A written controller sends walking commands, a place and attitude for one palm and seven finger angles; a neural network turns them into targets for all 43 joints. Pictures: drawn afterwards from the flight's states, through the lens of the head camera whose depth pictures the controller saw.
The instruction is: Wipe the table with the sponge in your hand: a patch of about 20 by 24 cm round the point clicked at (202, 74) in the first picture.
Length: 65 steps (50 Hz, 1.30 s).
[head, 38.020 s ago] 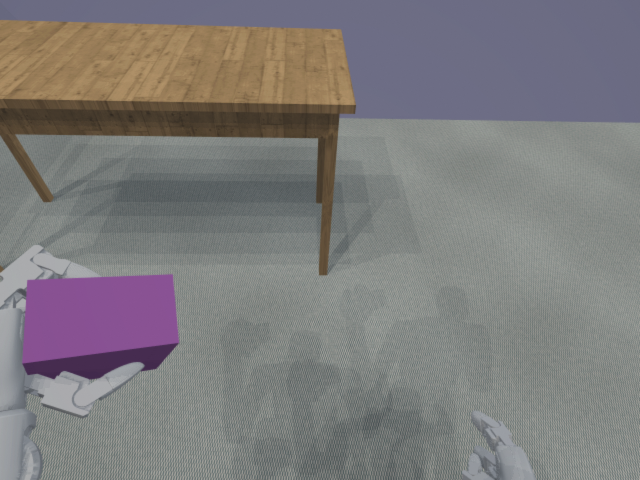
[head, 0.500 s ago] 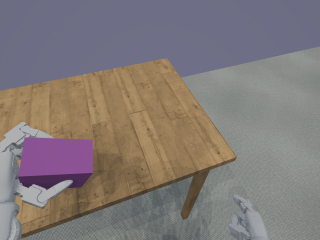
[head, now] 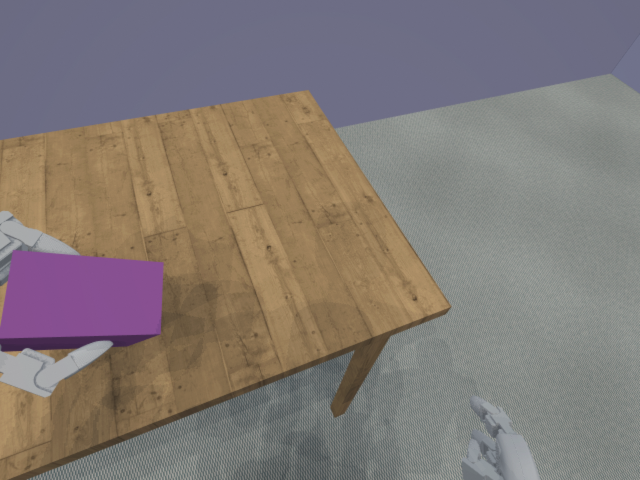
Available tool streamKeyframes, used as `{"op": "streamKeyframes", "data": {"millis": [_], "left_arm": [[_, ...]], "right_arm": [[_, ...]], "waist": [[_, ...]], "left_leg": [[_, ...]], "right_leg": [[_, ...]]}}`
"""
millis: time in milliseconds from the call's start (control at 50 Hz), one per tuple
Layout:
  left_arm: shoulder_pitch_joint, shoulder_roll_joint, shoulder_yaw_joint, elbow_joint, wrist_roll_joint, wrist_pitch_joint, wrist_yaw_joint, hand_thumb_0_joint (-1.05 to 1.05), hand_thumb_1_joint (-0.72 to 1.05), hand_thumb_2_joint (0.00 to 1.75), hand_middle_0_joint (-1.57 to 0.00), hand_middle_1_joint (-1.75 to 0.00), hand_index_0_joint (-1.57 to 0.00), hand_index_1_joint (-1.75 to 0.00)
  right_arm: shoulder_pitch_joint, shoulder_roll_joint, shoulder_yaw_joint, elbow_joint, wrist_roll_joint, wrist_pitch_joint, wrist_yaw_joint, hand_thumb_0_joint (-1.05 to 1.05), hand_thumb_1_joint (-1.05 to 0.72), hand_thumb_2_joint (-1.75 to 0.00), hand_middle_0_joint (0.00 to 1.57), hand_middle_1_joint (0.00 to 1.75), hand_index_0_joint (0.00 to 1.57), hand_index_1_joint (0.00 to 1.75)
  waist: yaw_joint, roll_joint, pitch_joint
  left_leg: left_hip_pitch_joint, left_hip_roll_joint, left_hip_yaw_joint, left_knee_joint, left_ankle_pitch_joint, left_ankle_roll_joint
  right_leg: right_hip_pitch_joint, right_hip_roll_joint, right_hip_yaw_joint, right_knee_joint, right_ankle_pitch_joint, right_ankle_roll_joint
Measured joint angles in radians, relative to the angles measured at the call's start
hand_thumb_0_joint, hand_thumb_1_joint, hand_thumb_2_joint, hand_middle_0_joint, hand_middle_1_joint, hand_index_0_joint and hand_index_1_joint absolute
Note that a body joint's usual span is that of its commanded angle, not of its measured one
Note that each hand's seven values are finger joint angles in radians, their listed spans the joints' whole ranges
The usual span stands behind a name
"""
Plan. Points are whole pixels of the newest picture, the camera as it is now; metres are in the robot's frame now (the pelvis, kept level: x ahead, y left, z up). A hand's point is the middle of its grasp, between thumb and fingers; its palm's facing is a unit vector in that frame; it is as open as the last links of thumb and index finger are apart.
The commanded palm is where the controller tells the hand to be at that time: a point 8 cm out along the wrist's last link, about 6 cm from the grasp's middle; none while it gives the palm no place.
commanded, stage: come to a stop and stand still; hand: left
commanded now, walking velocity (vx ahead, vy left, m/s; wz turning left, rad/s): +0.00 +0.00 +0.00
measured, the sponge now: (101, 307) +0.24 +0.24 +0.12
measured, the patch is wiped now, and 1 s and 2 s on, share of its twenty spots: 0.00 0.00 0.00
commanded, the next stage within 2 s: look again from close up in 0.90 s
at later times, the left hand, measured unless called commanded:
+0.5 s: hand (0, 310) +0.21 +0.29 +0.17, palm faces +0.46 -0.82 -0.35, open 10.4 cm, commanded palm +0.15 +0.30 +0.17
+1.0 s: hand (9, 333) +0.20 +0.28 +0.16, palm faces +0.39 -0.84 -0.37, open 10.4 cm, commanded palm +0.14 +0.31 +0.17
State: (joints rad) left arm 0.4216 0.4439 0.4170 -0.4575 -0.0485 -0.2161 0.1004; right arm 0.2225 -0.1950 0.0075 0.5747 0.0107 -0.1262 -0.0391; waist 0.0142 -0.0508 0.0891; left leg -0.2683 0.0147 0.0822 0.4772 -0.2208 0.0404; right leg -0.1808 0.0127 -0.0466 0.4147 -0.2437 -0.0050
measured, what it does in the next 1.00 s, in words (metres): stands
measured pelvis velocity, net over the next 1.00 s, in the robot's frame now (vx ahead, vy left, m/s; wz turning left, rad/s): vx -0.01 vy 0.02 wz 0.02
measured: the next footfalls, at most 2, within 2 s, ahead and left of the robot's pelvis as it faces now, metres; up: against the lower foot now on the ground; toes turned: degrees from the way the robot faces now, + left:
none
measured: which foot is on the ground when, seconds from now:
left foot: down 0.00-1.00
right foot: down 0.00-1.00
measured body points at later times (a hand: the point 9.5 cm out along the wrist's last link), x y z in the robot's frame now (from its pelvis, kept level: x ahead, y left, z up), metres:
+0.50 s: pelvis +0.00 +0.02 +0.00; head +0.02 +0.05 +0.45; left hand +0.18 +0.33 +0.19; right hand +0.19 -0.20 -0.07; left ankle +0.02 +0.09 -0.74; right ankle -0.02 -0.12 -0.74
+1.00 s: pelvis -0.01 +0.02 +0.00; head +0.01 +0.05 +0.45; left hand +0.17 +0.32 +0.18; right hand +0.16 -0.20 -0.07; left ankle +0.02 +0.09 -0.74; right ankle -0.02 -0.12 -0.74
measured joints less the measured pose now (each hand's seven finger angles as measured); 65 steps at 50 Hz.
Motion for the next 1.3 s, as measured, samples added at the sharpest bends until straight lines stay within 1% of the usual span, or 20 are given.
{"op": "streamKeyframes", "data": {"millis": [20,40,60,80,100,140,200,240,280,340,400,460,500,600,680,740,800,920,1140,1300], "left_arm": [[-0.009,-0.005,0.011,-0.007,-0.002,-0.001,0.007,-0.02,-0.53,1.04,-0.69,-1.31,-0.73,-1.30],[-0.063,0.014,0.027,-0.006,0.039,-0.003,-0.016,-0.02,-0.53,1.04,-0.69,-1.31,-0.73,-1.30],[-0.131,0.044,0.047,0.024,0.055,-0.035,-0.032,-0.02,-0.53,1.04,-0.69,-1.31,-0.73,-1.30],[-0.178,0.058,0.063,0.050,0.049,-0.055,-0.033,-0.02,-0.53,1.04,-0.69,-1.31,-0.73,-1.30],[-0.201,0.052,0.072,0.068,0.036,-0.062,-0.022,-0.02,-0.53,1.04,-0.69,-1.31,-0.73,-1.30],[-0.189,0.005,0.062,0.071,0.017,-0.050,-0.006,-0.02,-0.53,1.04,-0.69,-1.31,-0.72,-1.30],[-0.083,-0.066,-0.010,0.037,0.010,-0.030,-0.006,-0.01,-0.53,1.04,-0.69,-1.31,-0.72,-1.31],[-0.005,-0.089,-0.067,0.022,0.012,-0.019,-0.016,-0.01,-0.53,1.04,-0.69,-1.31,-0.72,-1.31],[0.047,-0.089,-0.100,0.019,0.013,-0.010,-0.029,-0.01,-0.53,1.04,-0.69,-1.31,-0.72,-1.31],[0.067,-0.059,-0.090,0.022,0.013,0.004,-0.029,-0.01,-0.53,1.04,-0.69,-1.31,-0.72,-1.30],[0.028,-0.038,-0.050,0.016,0.010,0.011,-0.012,-0.02,-0.53,1.04,-0.69,-1.31,-0.72,-1.30],[-0.024,-0.053,-0.028,-0.004,0.009,0.008,0.010,-0.02,-0.53,1.04,-0.69,-1.31,-0.72,-1.30],[-0.046,-0.074,-0.031,-0.018,0.012,-0.001,0.020,-0.02,-0.53,1.04,-0.69,-1.31,-0.72,-1.30],[-0.041,-0.111,-0.079,-0.008,0.020,-0.010,0.019,-0.02,-0.53,1.04,-0.69,-1.31,-0.72,-1.31],[-0.014,-0.104,-0.095,0.034,0.020,0.005,0.008,-0.02,-0.53,1.04,-0.69,-1.31,-0.72,-1.31],[0.001,-0.088,-0.085,0.044,0.020,0.015,0.005,-0.02,-0.53,1.04,-0.69,-1.31,-0.72,-1.31],[0.005,-0.077,-0.073,0.023,0.020,0.017,0.006,-0.02,-0.53,1.04,-0.69,-1.31,-0.72,-1.31],[0.007,-0.075,-0.062,-0.025,0.019,-0.006,0.012,-0.02,-0.53,1.04,-0.69,-1.31,-0.72,-1.31],[0.010,-0.081,-0.071,0.021,0.018,0.011,0.004,-0.02,-0.53,1.04,-0.69,-1.31,-0.72,-1.31],[0.014,-0.071,-0.068,-0.030,0.018,0.004,0.004,-0.02,-0.53,1.04,-0.69,-1.31,-0.72,-1.31]], "right_arm": [[-0.003,-0.001,0.002,0.005,-0.001,-0.004,0.002,0.02,-0.90,-0.90,0.20,0.29,0.20,0.30],[0.009,-0.002,-0.007,0.002,-0.019,-0.022,0.005,0.02,-0.90,-0.90,0.20,0.29,0.20,0.30],[0.010,-0.002,-0.009,0.014,-0.029,-0.039,0.011,0.02,-0.90,-0.90,0.20,0.29,0.20,0.30],[0.001,-0.004,-0.006,0.024,-0.027,-0.042,0.019,0.02,-0.90,-0.90,0.20,0.29,0.20,0.30],[-0.010,-0.005,-0.005,0.027,-0.020,-0.042,0.028,0.02,-0.90,-0.90,0.20,0.29,0.20,0.30],[-0.024,-0.010,-0.012,0.015,-0.013,-0.044,0.045,0.02,-0.90,-0.90,0.20,0.30,0.20,0.30],[-0.037,-0.012,-0.018,-0.008,-0.005,-0.039,0.058,0.02,-0.90,-0.90,0.20,0.30,0.20,0.30],[-0.038,-0.005,-0.015,-0.018,-0.002,-0.026,0.054,0.02,-0.90,-0.90,0.20,0.30,0.20,0.30],[-0.033,0.008,-0.008,-0.023,0.000,-0.013,0.041,0.02,-0.90,-0.90,0.20,0.30,0.20,0.30],[-0.023,0.025,0.004,-0.022,0.000,0.001,0.017,0.02,-0.90,-0.90,0.20,0.30,0.20,0.30],[-0.014,0.026,0.010,-0.015,-0.001,-0.002,0.002,0.02,-0.90,-0.90,0.20,0.30,0.20,0.30],[-0.016,0.012,0.010,-0.004,-0.004,-0.014,0.000,0.02,-0.90,-0.90,0.20,0.30,0.20,0.30],[-0.023,0.002,0.007,0.002,-0.005,-0.022,0.004,0.02,-0.90,-0.90,0.20,0.30,0.20,0.30],[-0.040,-0.007,0.002,-0.001,-0.006,-0.016,0.007,0.02,-0.90,-0.90,0.20,0.30,0.20,0.30],[-0.039,0.001,0.006,-0.015,-0.007,-0.002,0.002,0.02,-0.90,-0.90,0.20,0.30,0.20,0.30],[-0.029,0.006,0.010,-0.021,-0.007,0.002,-0.003,0.01,-0.90,-0.90,0.20,0.30,0.20,0.30],[-0.016,0.005,0.011,-0.018,-0.007,-0.003,-0.004,0.01,-0.90,-0.90,0.20,0.30,0.20,0.30],[-0.001,-0.001,0.010,0.008,-0.010,-0.014,0.000,0.02,-0.90,-0.90,0.20,0.30,0.20,0.30],[-0.016,0.007,0.011,0.009,-0.006,-0.009,0.003,0.02,-0.90,-0.90,0.20,0.30,0.20,0.30],[-0.027,0.006,0.010,-0.002,-0.007,-0.015,0.002,0.02,-0.90,-0.90,0.20,0.30,0.20,0.30]], "waist": [[0.004,0.001,0.002],[0.027,0.005,0.002],[0.044,0.003,0.002],[0.050,0.003,0.005],[0.051,0.008,0.006],[0.038,0.028,-0.001],[0.007,0.060,-0.020],[-0.011,0.068,-0.032],[-0.020,0.061,-0.038],[-0.012,0.032,-0.035],[0.011,0.011,-0.025],[0.031,0.008,-0.019],[0.037,0.012,-0.021],[0.024,0.027,-0.042],[0.005,0.029,-0.049],[0.000,0.024,-0.042],[0.003,0.019,-0.027],[0.012,0.020,-0.015],[0.002,0.026,-0.026],[0.007,0.016,-0.013]], "left_leg": [[0.001,-0.001,0.001,-0.001,-0.001,0.001],[-0.013,0.003,-0.001,0.011,-0.005,0.002],[-0.025,0.002,-0.002,0.017,-0.007,0.002],[-0.028,0.000,-0.001,0.017,-0.006,0.003],[-0.025,-0.003,0.004,0.013,-0.005,0.005],[-0.017,-0.012,0.019,0.007,-0.005,0.014],[-0.005,-0.026,0.035,0.007,-0.014,0.029],[0.002,-0.034,0.038,0.006,-0.019,0.034],[0.008,-0.038,0.033,0.005,-0.020,0.035],[0.016,-0.040,0.022,0.001,-0.016,0.032],[0.018,-0.038,0.007,0.004,-0.011,0.029],[0.021,-0.035,0.000,0.004,-0.006,0.028],[0.025,-0.034,0.000,0.001,-0.002,0.029],[0.032,-0.034,0.004,-0.016,0.011,0.032],[0.030,-0.031,0.004,-0.029,0.025,0.031],[0.024,-0.028,0.001,-0.033,0.032,0.031],[0.018,-0.027,-0.004,-0.031,0.036,0.031],[0.014,-0.029,-0.008,-0.028,0.036,0.032],[0.022,-0.034,0.000,-0.037,0.032,0.036],[0.020,-0.038,-0.006,-0.031,0.025,0.037]], "right_leg": [[0.002,-0.001,0.001,-0.004,0.001,0.002],[-0.006,0.003,0.000,-0.003,0.001,0.003],[-0.018,0.001,-0.002,0.005,0.000,0.003],[-0.024,-0.001,-0.001,0.008,-0.001,0.003],[-0.025,-0.004,0.004,0.010,0.000,0.005],[-0.029,-0.014,0.018,0.022,-0.005,0.014],[-0.029,-0.030,0.033,0.038,-0.018,0.030],[-0.024,-0.037,0.036,0.044,-0.026,0.036],[-0.016,-0.041,0.031,0.044,-0.030,0.038],[-0.004,-0.043,0.019,0.042,-0.032,0.034],[0.009,-0.039,0.005,0.031,-0.026,0.029],[0.021,-0.035,-0.003,0.016,-0.014,0.028],[0.027,-0.034,-0.003,0.007,-0.007,0.029],[0.035,-0.033,0.001,-0.015,0.013,0.033],[0.035,-0.030,0.001,-0.034,0.029,0.032],[0.033,-0.026,-0.002,-0.044,0.039,0.029],[0.032,-0.024,-0.007,-0.048,0.044,0.028],[0.031,-0.026,-0.011,-0.049,0.045,0.030],[0.035,-0.032,-0.003,-0.052,0.041,0.035],[0.034,-0.035,-0.008,-0.046,0.032,0.036]]}}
